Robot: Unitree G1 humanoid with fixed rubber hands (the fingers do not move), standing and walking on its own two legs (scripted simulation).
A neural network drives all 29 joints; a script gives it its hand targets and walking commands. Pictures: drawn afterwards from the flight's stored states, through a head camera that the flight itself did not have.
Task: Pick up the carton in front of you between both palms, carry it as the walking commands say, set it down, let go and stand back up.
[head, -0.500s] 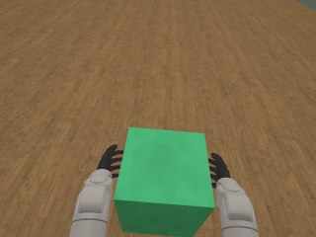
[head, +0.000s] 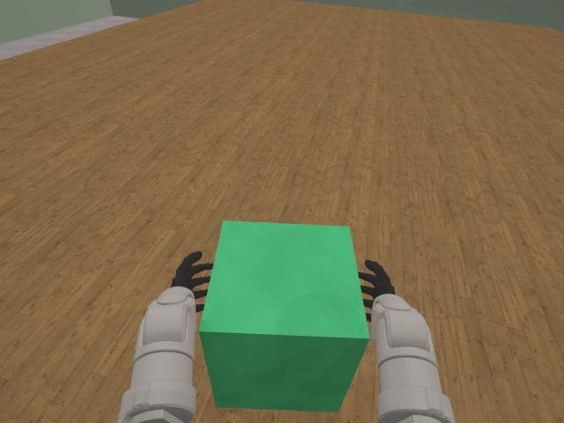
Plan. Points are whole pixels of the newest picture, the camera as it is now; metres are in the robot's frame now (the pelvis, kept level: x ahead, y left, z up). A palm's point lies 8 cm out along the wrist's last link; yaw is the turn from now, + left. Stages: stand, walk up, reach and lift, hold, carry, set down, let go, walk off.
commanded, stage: set down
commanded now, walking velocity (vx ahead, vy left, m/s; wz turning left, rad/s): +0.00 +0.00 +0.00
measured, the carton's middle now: (281, 317) +0.32 +0.00 -0.02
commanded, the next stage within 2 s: none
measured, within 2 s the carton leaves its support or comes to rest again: neither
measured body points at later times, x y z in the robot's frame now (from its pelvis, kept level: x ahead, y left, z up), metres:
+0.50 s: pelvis +0.00 +0.01 -0.06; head +0.21 +0.03 +0.34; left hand +0.41 +0.13 -0.15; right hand +0.36 -0.17 -0.15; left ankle +0.07 +0.11 -0.74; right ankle +0.03 -0.11 -0.74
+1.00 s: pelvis -0.04 +0.03 -0.19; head +0.22 +0.04 +0.18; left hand +0.47 +0.11 -0.27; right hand +0.40 -0.18 -0.27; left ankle +0.07 +0.11 -0.74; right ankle +0.03 -0.11 -0.74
